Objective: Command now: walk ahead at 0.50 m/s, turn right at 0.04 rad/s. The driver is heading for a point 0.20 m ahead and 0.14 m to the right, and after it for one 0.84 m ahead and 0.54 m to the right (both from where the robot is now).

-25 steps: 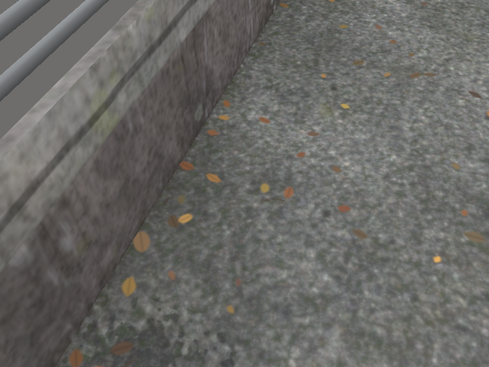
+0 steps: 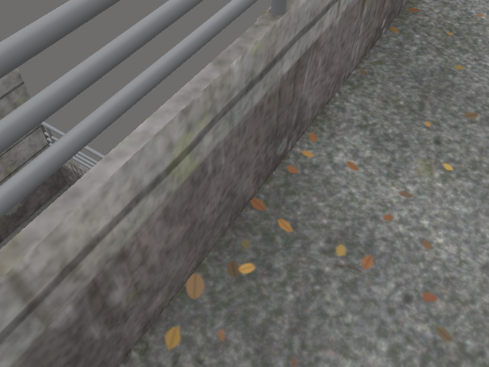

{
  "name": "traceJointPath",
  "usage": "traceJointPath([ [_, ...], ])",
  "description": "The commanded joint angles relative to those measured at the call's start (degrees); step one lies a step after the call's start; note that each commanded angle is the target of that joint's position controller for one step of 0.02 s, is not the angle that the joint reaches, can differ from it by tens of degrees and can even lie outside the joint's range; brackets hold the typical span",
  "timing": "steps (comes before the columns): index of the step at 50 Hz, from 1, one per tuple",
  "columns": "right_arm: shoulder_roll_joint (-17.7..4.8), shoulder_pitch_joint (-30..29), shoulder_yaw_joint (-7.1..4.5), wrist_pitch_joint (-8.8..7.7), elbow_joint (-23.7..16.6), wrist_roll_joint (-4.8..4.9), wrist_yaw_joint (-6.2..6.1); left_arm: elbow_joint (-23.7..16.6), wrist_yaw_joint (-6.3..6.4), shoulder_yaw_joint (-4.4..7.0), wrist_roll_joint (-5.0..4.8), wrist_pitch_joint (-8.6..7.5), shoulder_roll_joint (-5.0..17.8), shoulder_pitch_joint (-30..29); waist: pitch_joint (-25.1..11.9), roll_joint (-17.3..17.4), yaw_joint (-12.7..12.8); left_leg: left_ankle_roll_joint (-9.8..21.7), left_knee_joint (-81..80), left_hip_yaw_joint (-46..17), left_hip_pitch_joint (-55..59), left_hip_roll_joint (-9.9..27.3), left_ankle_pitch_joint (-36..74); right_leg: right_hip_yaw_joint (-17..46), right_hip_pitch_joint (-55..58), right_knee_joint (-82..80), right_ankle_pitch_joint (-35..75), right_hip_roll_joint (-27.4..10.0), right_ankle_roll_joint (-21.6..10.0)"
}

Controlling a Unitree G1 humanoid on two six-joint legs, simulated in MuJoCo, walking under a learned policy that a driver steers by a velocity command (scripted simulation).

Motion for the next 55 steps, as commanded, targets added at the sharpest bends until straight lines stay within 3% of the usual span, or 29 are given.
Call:
traceJointPath([
  [1,-5.5,-0.2,-1.60,-2.58,-2.0,0.14,-1.13,-2.3,0.50,1.37,-0.14,1.67,4.0,2.7,-6.5,3.6,1.2,9.5,-15.8,-14.9,9.8,17.5,13.6,3.2,-7.8,-0.1,5.4,-3.8,1.0],
  [4,-6.2,1.7,-1.96,-3.02,-0.1,-0.86,-1.57,-3.9,0.87,1.52,-0.09,1.66,2.7,-2.6,-0.4,4.1,0.5,7.3,-18.1,-8.0,9.2,16.1,17.8,5.2,-13.6,-6.1,10.9,-1.9,2.5],
  [7,-7.2,1.8,-2.59,-3.25,0.5,-1.08,-1.70,-3.7,0.33,1.37,-0.34,0.59,1.8,-3.7,-0.5,3.3,0.3,5.6,-17.6,-2.4,12.5,15.3,22.2,5.8,-14.7,-14.8,20.7,-0.2,2.3],
  [9,-6.2,0.7,-2.67,-3.43,0.3,-0.90,-1.64,-3.3,-0.07,1.96,-0.68,-0.27,2.9,-5.2,-0.2,3.2,-0.6,3.6,-16.7,1.7,12.9,13.9,22.3,3.6,-11.7,-20.3,27.6,0.3,1.9],
  [14,-7.4,5.1,-3.97,-2.47,3.3,0.70,-2.35,-7.0,-1.88,0.90,-0.33,-0.47,-0.2,-12.9,3.1,3.7,-3.5,3.1,-12.8,3.5,22.1,18.3,30.1,-1.2,-14.9,-28.6,21.6,1.2,-0.7],
  [17,-10.3,3.8,-5.27,-1.54,2.6,1.56,-2.63,-8.9,-2.18,1.68,-0.29,0.51,1.5,-11.8,0.9,5.8,-1.3,2.0,-5.7,4.9,25.5,19.4,48.0,-5.9,-9.7,-30.1,9.6,4.8,-4.1],
  [19,-11.7,2.7,-5.73,-0.96,1.9,2.09,-2.65,-8.0,-1.66,3.49,-0.38,1.58,5.5,-2.7,-3.5,7.1,4.0,1.0,6.5,6.5,24.6,18.8,59.2,-7.8,2.8,-32.2,5.6,8.3,-7.6],
  [20,-10.2,2.2,-5.17,-1.60,0.8,2.99,-2.23,-6.4,-1.17,5.54,-1.03,2.28,10.0,7.3,-8.0,6.0,9.2,-0.4,20.1,8.1,18.0,15.9,53.0,-5.3,19.4,-36.8,13.7,9.5,-10.1],
  [21,-5.8,6.5,-3.85,-2.48,-1.4,1.97,-2.05,-6.1,-0.45,6.69,-0.15,2.77,14.9,11.1,-15.2,-7.0,7.0,-3.3,42.5,7.1,-3.2,7.9,18.0,15.7,40.5,-37.5,11.5,-1.1,-17.5],
  [22,-3.8,7.8,-2.36,-3.71,-3.0,1.32,-1.62,-6.6,-1.24,5.93,-0.17,1.51,14.0,10.2,-23.7,-14.0,3.8,-4.6,57.5,-5.4,-17.9,-2.3,-22.2,46.5,50.8,-49.8,-1.4,-11.0,-26.6],
  [23,-7.8,1.3,-3.26,-4.57,-4.4,2.98,-1.17,-6.5,-1.65,4.19,0.10,0.66,9.0,10.2,-20.8,-7.8,6.9,-2.7,58.1,-12.1,-24.6,1.5,-19.0,44.3,50.2,-54.9,-9.0,-10.2,-22.3],
  [24,-7.5,-1.9,-2.93,-4.93,-5.4,3.77,-1.40,-5.8,-1.72,3.61,-0.31,-0.01,6.7,7.7,-12.3,-3.5,5.8,-1.8,53.9,-11.1,-26.6,4.2,-15.0,37.3,43.0,-55.4,-8.9,-9.3,-19.3],
  [25,-6.5,-4.1,-2.89,-5.39,-5.8,2.26,-2.09,-5.8,-1.73,3.08,-0.54,-0.54,5.4,3.9,-5.8,2.1,3.1,-1.6,48.0,-10.2,-25.9,6.5,-11.4,31.0,33.6,-55.3,-1.8,-6.8,-17.6],
  [26,-6.7,-3.9,-3.36,-5.33,-5.8,0.85,-2.63,-6.2,-1.40,2.56,-0.18,-1.12,3.8,1.1,-4.4,2.7,1.2,-2.1,44.0,-10.1,-22.3,8.1,-8.5,25.7,27.8,-55.2,6.1,-4.5,-16.7],
  [29,-5.8,-0.7,-3.20,-3.04,-5.3,-0.51,-2.69,-6.4,0.52,2.42,0.10,-1.40,4.9,-0.7,-4.3,1.4,-1.6,-5.4,38.7,-9.2,-19.0,9.3,-6.3,19.4,19.9,-56.0,20.8,-2.5,-16.7],
  [33,-1.8,-9.5,-1.26,-2.16,-8.4,-0.35,-3.00,-4.9,1.71,3.40,-1.33,-0.41,8.0,-0.9,-2.2,-1.0,-0.2,-8.3,15.5,-5.5,-12.3,6.1,7.9,10.0,11.4,-57.2,26.0,3.3,-13.0],
  [35,-2.8,-11.1,-1.53,-2.04,-8.2,0.40,-2.06,-4.2,1.82,3.88,-1.31,-0.22,8.2,1.0,-3.8,-2.6,1.6,-9.7,8.3,-4.4,-7.6,3.9,14.5,10.5,12.4,-55.8,22.2,3.6,-12.6],
  [37,-3.2,-11.3,-1.80,-1.28,-8.0,1.52,-1.21,-3.1,2.36,3.84,-1.60,0.93,6.6,2.8,-5.2,-4.6,1.7,-9.4,4.6,-5.6,-6.0,2.8,13.7,12.9,16.6,-52.4,21.8,2.4,-11.8],
  [39,-3.3,-10.3,-1.94,-2.40,-7.8,1.05,-0.78,-2.8,2.21,3.11,-0.31,3.13,4.7,4.7,-5.6,-5.2,1.1,-6.9,0.2,-8.1,-4.9,3.7,9.8,18.2,22.2,-48.7,19.4,-0.1,-10.2],
  [41,-5.9,-5.3,-3.04,-3.42,-5.8,1.43,-0.55,-5.3,2.28,2.96,-0.30,4.04,4.3,0.8,-7.4,-6.5,-3.2,-3.2,-5.2,-8.8,2.8,3.9,13.1,19.4,23.9,-43.2,24.3,0.8,-7.9],
  [42,-8.1,-1.6,-4.10,-3.98,-5.3,0.16,-0.14,-7.6,1.88,2.44,0.60,3.75,3.5,-1.1,-12.3,-3.3,-4.0,-0.8,-3.4,-8.8,11.3,6.1,12.7,17.3,20.9,-34.5,26.3,3.2,-6.9],
  [43,-10.1,6.4,-4.88,-3.74,-5.2,-0.21,-0.69,-9.6,1.80,1.46,1.95,3.31,1.1,-1.9,-19.1,2.7,-7.0,1.7,-1.3,-18.8,25.5,15.8,17.0,12.5,11.8,-20.9,10.9,7.7,-4.8],
  [44,-13.9,8.4,-5.71,-3.88,-3.6,-1.09,-1.00,-10.6,1.68,0.27,0.43,3.08,-1.6,9.5,-21.1,22.6,-0.9,11.1,-6.2,-44.2,37.0,27.7,1.2,6.2,-7.3,-5.1,-17.9,13.6,-2.2],
  [45,-7.7,7.8,-4.09,-4.00,-5.1,-0.59,-1.03,-8.6,1.50,1.50,-0.92,2.51,4.3,9.4,-16.9,16.8,-2.8,12.0,-9.2,-50.0,35.3,27.6,-12.0,9.0,-14.5,5.3,-16.8,8.8,-1.5],
  [47,-4.9,4.6,-2.36,-2.59,-4.9,-1.03,-1.96,-9.8,0.90,2.06,0.13,1.94,6.4,0.0,-7.8,6.0,-3.8,6.9,-10.7,-34.0,22.3,23.3,-14.5,7.4,-15.6,8.9,-7.0,5.3,-1.4],
  [48,-4.0,6.3,-2.02,-2.04,-2.9,-1.48,-1.59,-10.7,0.23,1.24,0.13,1.44,3.3,-3.7,-5.1,6.5,-4.7,6.0,-11.6,-29.5,17.8,21.3,-14.1,5.9,-16.3,8.0,-5.2,4.3,-1.2],
  [51,-3.4,3.1,-1.07,-2.58,-2.6,-0.84,-1.55,-10.4,-0.28,1.60,-0.85,2.99,2.4,-2.7,-2.4,8.7,-1.8,5.1,-15.4,-17.9,8.4,17.9,-4.6,4.9,-11.8,4.5,-0.9,2.5,-0.1],
  [53,-6.3,5.6,-1.42,-2.85,-0.8,-2.52,-1.23,-13.1,-0.41,1.18,0.81,3.49,1.9,-9.0,-0.6,4.8,-3.2,6.7,-18.0,-16.1,7.2,20.3,-0.7,5.2,-14.9,2.2,2.0,1.9,0.6],
  [55,-7.2,5.6,-1.56,-2.46,0.1,-1.75,-2.48,-13.9,-0.83,1.24,0.49,3.58,1.8,-11.3,-0.5,6.5,-2.9,5.5,-19.0,-11.4,9.8,19.8,2.0,5.6,-17.7,-0.8,7.2,1.8,0.8],
])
